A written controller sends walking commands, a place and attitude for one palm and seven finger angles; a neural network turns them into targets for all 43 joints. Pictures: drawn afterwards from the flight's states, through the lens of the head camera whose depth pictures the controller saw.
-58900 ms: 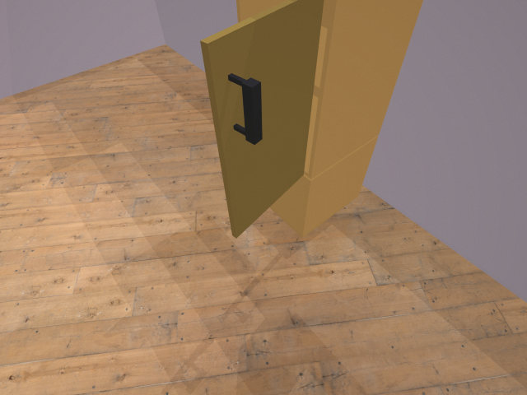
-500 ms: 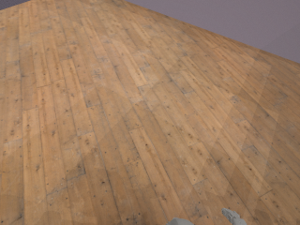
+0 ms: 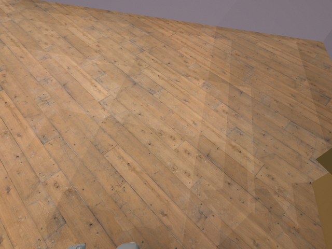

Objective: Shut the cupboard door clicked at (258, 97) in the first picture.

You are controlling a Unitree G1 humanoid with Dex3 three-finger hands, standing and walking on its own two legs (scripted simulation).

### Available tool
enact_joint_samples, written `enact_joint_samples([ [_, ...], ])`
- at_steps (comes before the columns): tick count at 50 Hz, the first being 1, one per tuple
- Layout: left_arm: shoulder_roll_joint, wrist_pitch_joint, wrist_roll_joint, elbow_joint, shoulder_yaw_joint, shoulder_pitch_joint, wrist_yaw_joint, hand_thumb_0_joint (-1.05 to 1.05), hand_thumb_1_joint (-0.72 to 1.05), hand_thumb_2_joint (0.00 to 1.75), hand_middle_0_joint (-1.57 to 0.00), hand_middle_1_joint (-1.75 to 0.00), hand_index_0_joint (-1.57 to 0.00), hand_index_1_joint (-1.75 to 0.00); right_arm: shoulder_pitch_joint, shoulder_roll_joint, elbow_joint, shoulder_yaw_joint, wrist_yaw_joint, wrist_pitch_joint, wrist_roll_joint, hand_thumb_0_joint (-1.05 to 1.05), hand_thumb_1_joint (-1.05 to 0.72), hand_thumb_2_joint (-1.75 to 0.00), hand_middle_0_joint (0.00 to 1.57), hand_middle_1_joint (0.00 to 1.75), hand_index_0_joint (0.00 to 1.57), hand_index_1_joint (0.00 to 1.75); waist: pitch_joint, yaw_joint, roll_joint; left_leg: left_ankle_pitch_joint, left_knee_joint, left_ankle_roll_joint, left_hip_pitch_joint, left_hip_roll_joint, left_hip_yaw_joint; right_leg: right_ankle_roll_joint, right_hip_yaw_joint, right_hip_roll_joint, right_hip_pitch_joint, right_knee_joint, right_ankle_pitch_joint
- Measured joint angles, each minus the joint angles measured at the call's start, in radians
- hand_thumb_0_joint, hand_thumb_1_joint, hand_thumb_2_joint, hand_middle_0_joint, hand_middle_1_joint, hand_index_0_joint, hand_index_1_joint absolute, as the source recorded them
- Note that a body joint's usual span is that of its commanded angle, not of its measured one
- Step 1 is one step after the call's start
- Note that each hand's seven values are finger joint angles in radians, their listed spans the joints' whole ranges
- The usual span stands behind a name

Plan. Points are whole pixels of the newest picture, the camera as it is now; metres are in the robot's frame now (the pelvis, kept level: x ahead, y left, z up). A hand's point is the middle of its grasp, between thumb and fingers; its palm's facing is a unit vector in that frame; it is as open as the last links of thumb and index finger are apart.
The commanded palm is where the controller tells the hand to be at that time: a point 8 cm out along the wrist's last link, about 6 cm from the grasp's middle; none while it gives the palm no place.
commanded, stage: turn to face it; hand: left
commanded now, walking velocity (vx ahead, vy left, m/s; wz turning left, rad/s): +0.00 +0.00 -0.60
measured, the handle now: out of the picture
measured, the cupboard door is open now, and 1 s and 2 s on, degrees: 41 41 41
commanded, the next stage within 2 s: take the last steps up to it in 1.56 s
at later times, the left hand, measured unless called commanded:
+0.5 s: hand (115, 232) +0.17 +0.15 -0.14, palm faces -0.29 -0.91 -0.28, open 7.3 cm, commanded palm none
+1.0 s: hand (128, 213) +0.23 +0.12 -0.15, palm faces -0.54 -0.81 -0.21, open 7.4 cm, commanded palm none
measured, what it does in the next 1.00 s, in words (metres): steps on the spot, turning right: left foot, then right foot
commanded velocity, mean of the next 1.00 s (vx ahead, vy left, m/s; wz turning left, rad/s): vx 0.00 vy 0.00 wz -0.60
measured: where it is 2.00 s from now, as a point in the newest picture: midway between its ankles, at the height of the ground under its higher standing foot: outside the picture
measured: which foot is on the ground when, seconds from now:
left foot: up 0.00-0.00, down 0.02-0.38, up 0.40-0.70, down 0.72-1.00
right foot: down 0.00-0.02, up 0.04-0.36, down 0.38-0.72, up 0.74-1.00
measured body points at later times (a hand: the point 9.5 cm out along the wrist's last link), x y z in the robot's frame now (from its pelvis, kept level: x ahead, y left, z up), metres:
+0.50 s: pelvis +0.00 -0.02 +0.00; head +0.04 -0.05 +0.45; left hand +0.19 +0.19 -0.12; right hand -0.03 -0.29 -0.16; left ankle +0.02 +0.12 -0.67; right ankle -0.04 -0.12 -0.73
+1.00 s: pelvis +0.03 +0.00 +0.01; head +0.08 -0.02 +0.46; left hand +0.26 +0.16 -0.13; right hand -0.06 -0.25 -0.12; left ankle +0.08 +0.11 -0.73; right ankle -0.07 -0.10 -0.68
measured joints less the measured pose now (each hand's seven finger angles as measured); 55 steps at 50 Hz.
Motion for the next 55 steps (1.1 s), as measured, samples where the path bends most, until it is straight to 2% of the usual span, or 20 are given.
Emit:
enact_joint_samples([
  [1, -0.001, 0.005, -0.003, 0.000, 0.001, 0.003, -0.001, 0.01, 0.90, 0.90, -0.20, -0.30, -0.21, -0.30, 0.009, 0.001, -0.006, 0.004, 0.000, -0.009, -0.001, 0.01, -0.91, -0.90, 0.20, 0.30, 0.20, 0.29, -0.009, -0.002, 0.003, 0.044, -0.091, 0.013, 0.032, 0.003, -0.005, 0.007, 0.008, 0.011, -0.014, 0.020, -0.010],
  [3, 0.007, 0.019, -0.010, 0.006, 0.008, -0.008, -0.004, 0.01, 0.90, 0.90, -0.20, -0.30, -0.21, -0.30, 0.017, 0.016, -0.006, 0.013, -0.003, -0.023, -0.012, 0.01, -0.91, -0.90, 0.20, 0.30, 0.20, 0.29, -0.010, -0.004, -0.011, 0.076, -0.086, 0.062, 0.029, 0.009, 0.015, 0.002, 0.009, 0.019, -0.063, 0.146, -0.135],
  [4, 0.012, 0.023, -0.007, 0.010, 0.012, -0.013, -0.007, 0.01, 0.90, 0.90, -0.20, -0.30, -0.21, -0.30, 0.023, 0.025, -0.005, 0.020, -0.004, -0.027, -0.018, 0.01, -0.91, -0.90, 0.20, 0.30, 0.20, 0.29, -0.009, -0.004, -0.016, 0.066, -0.083, 0.074, 0.035, 0.017, 0.028, 0.002, -0.003, 0.023, -0.094, 0.245, -0.186],
  [7, 0.024, 0.026, -0.004, 0.014, 0.025, -0.030, -0.021, 0.01, 0.91, 0.90, -0.20, -0.30, -0.21, -0.30, 0.045, 0.046, 0.001, 0.033, -0.008, -0.030, -0.026, 0.01, -0.90, -0.89, 0.20, 0.30, 0.20, 0.29, -0.004, -0.003, -0.016, 0.071, -0.134, 0.079, 0.077, 0.041, 0.058, 0.015, -0.061, 0.013, -0.156, 0.472, -0.204],
  [9, 0.025, 0.026, -0.006, 0.009, 0.029, -0.039, -0.026, 0.01, 0.91, 0.90, -0.20, -0.30, -0.20, -0.30, 0.055, 0.053, 0.008, 0.035, -0.011, -0.030, -0.028, 0.01, -0.90, -0.89, 0.20, 0.30, 0.20, 0.29, 0.000, -0.001, -0.007, 0.089, -0.175, 0.074, 0.104, 0.058, 0.078, 0.024, -0.095, -0.002, -0.160, 0.500, -0.196],
  [16, 0.013, 0.022, -0.008, -0.009, 0.025, -0.069, -0.030, 0.01, 0.91, 0.90, -0.20, -0.30, -0.20, -0.30, 0.070, 0.042, 0.031, 0.016, -0.002, -0.023, -0.027, 0.01, -0.90, -0.89, 0.21, 0.30, 0.21, 0.30, 0.007, -0.020, 0.046, 0.076, -0.172, 0.048, 0.133, 0.122, 0.151, 0.014, -0.155, -0.024, -0.049, 0.235, -0.169],
  [19, 0.019, 0.002, -0.006, -0.028, 0.017, -0.064, -0.030, 0.01, 0.91, 0.90, -0.20, -0.30, -0.20, -0.30, 0.084, 0.027, 0.033, 0.003, 0.005, -0.012, -0.019, 0.01, -0.90, -0.89, 0.21, 0.30, 0.21, 0.30, -0.008, -0.022, 0.047, 0.023, -0.077, 0.025, 0.102, 0.139, 0.183, -0.018, -0.158, -0.034, 0.050, 0.005, -0.018],
  [20, 0.013, -0.011, -0.004, -0.026, 0.016, -0.067, -0.024, 0.01, 0.91, 0.90, -0.20, -0.30, -0.20, -0.30, 0.078, 0.015, 0.037, -0.002, 0.006, -0.003, -0.015, 0.01, -0.90, -0.89, 0.21, 0.30, 0.21, 0.30, -0.008, -0.020, 0.058, -0.049, 0.004, 0.016, 0.067, 0.141, 0.159, -0.030, -0.152, -0.027, 0.042, 0.011, -0.033],
  [22, -0.006, -0.022, -0.005, -0.020, 0.006, -0.068, -0.011, 0.01, 0.91, 0.90, -0.20, -0.30, -0.20, -0.30, 0.052, -0.010, 0.046, -0.011, -0.001, 0.022, -0.012, 0.01, -0.90, -0.89, 0.21, 0.30, 0.21, 0.29, 0.007, -0.023, 0.087, -0.146, 0.197, 0.008, -0.011, 0.108, 0.065, -0.038, -0.141, -0.011, 0.026, 0.047, -0.061],
  [24, -0.018, -0.023, -0.006, -0.017, 0.001, -0.057, 0.001, 0.00, 0.91, 0.90, -0.20, -0.30, -0.20, -0.30, 0.026, -0.019, 0.050, -0.015, -0.006, 0.030, -0.010, 0.01, -0.90, -0.89, 0.20, 0.30, 0.20, 0.29, 0.014, -0.021, 0.088, -0.133, 0.336, 0.000, -0.075, 0.072, 0.018, -0.039, -0.121, -0.003, 0.033, 0.026, -0.049],
  [26, -0.022, -0.019, -0.005, -0.012, -0.001, -0.042, 0.007, 0.00, 0.91, 0.90, -0.20, -0.30, -0.20, -0.30, 0.007, -0.018, 0.042, -0.015, -0.004, 0.028, -0.009, 0.01, -0.91, -0.89, 0.20, 0.30, 0.20, 0.29, 0.014, -0.019, 0.075, -0.088, 0.378, -0.009, -0.111, 0.053, 0.005, -0.037, -0.097, 0.000, 0.043, -0.009, -0.024],
  [32, -0.021, -0.011, 0.002, 0.004, -0.003, -0.009, 0.003, 0.01, 0.90, 0.90, -0.20, -0.30, -0.21, -0.30, -0.027, 0.003, 0.002, -0.011, 0.003, 0.014, -0.006, 0.01, -0.91, -0.90, 0.20, 0.30, 0.20, 0.29, -0.001, -0.001, 0.028, -0.045, 0.192, -0.011, -0.080, 0.017, -0.008, -0.030, -0.031, 0.012, 0.038, -0.047, 0.003],
  [36, -0.012, 0.000, -0.003, 0.012, 0.006, 0.011, 0.002, 0.01, 0.90, 0.90, -0.20, -0.30, -0.21, -0.30, -0.036, 0.015, -0.020, 0.003, -0.001, -0.010, -0.001, 0.01, -0.91, -0.90, 0.20, 0.30, 0.20, 0.29, -0.019, 0.012, 0.005, 0.048, -0.097, 0.006, 0.037, -0.002, -0.013, -0.007, 0.017, 0.033, 0.000, 0.003, -0.019],
  [39, 0.008, 0.015, -0.008, 0.020, 0.016, 0.005, -0.004, 0.01, 0.90, 0.90, -0.20, -0.30, -0.21, -0.30, -0.034, 0.033, -0.027, 0.019, -0.005, -0.030, -0.016, 0.01, -0.91, -0.89, 0.20, 0.30, 0.20, 0.29, -0.013, 0.018, -0.021, 0.047, -0.094, 0.071, 0.044, 0.006, 0.022, -0.004, 0.006, 0.037, -0.083, 0.228, -0.184],
  [42, 0.024, 0.021, -0.005, 0.025, 0.028, -0.006, -0.016, 0.01, 0.91, 0.90, -0.20, -0.30, -0.21, -0.30, -0.014, 0.047, -0.029, 0.032, -0.011, -0.035, -0.024, 0.01, -0.90, -0.89, 0.20, 0.30, 0.20, 0.29, -0.004, 0.019, -0.020, 0.053, -0.134, 0.083, 0.083, 0.031, 0.051, 0.016, -0.052, 0.025, -0.155, 0.484, -0.217],
  [44, 0.029, 0.024, -0.006, 0.021, 0.033, -0.013, -0.022, 0.01, 0.91, 0.90, -0.20, -0.30, -0.20, -0.30, -0.002, 0.052, -0.025, 0.034, -0.013, -0.033, -0.026, 0.01, -0.90, -0.89, 0.20, 0.30, 0.20, 0.29, 0.002, 0.020, -0.011, 0.068, -0.170, 0.079, 0.110, 0.049, 0.069, 0.028, -0.083, 0.006, -0.167, 0.533, -0.203],
  [46, 0.029, 0.027, -0.007, 0.015, 0.034, -0.019, -0.026, 0.01, 0.91, 0.90, -0.20, -0.30, -0.20, -0.30, 0.009, 0.052, -0.016, 0.032, -0.013, -0.031, -0.026, 0.01, -0.90, -0.89, 0.21, 0.30, 0.21, 0.29, 0.005, 0.019, 0.003, 0.075, -0.193, 0.074, 0.131, 0.068, 0.089, 0.034, -0.107, -0.011, -0.157, 0.505, -0.194],
  [50, 0.026, 0.027, -0.007, 0.007, 0.032, -0.037, -0.031, 0.01, 0.91, 0.90, -0.20, -0.30, -0.20, -0.30, 0.026, 0.041, 0.003, 0.021, -0.006, -0.025, -0.027, 0.01, -0.90, -0.89, 0.21, 0.30, 0.21, 0.30, 0.010, 0.007, 0.030, 0.060, -0.188, 0.057, 0.151, 0.105, 0.135, 0.027, -0.138, -0.031, -0.100, 0.339, -0.179],
  [52, 0.023, 0.023, -0.007, 0.002, 0.028, -0.047, -0.032, 0.01, 0.91, 0.90, -0.20, -0.30, -0.20, -0.30, 0.035, 0.030, 0.012, 0.012, -0.001, -0.020, -0.026, 0.01, -0.90, -0.89, 0.21, 0.30, 0.21, 0.30, 0.012, -0.003, 0.045, 0.041, -0.160, 0.045, 0.150, 0.123, 0.158, 0.017, -0.152, -0.031, -0.059, 0.241, -0.159],
  [55, 0.030, -0.001, -0.004, -0.016, 0.018, -0.048, -0.032, 0.01, 0.91, 0.90, -0.20, -0.30, -0.20, -0.30, 0.061, 0.011, 0.021, 0.000, 0.005, -0.011, -0.018, 0.01, -0.90, -0.89, 0.21, 0.30, 0.21, 0.30, -0.004, -0.010, 0.045, -0.014, -0.057, 0.022, 0.119, 0.139, 0.187, -0.018, -0.158, -0.036, 0.038, 0.015, -0.022],
])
